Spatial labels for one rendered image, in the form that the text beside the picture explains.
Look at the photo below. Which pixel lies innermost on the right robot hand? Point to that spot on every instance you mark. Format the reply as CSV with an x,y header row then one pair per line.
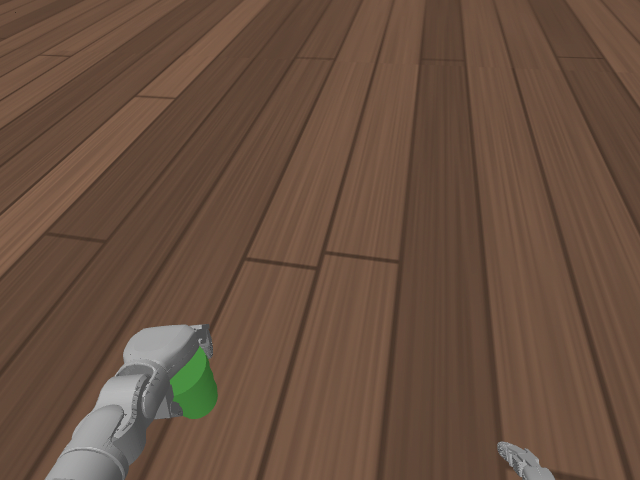
x,y
524,462

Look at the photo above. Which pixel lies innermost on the left robot arm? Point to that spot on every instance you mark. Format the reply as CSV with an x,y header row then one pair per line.
x,y
113,435

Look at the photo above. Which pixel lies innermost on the left robot hand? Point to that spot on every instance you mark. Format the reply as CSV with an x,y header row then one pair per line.
x,y
172,347

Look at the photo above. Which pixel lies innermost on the cup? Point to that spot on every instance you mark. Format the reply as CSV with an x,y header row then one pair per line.
x,y
194,387

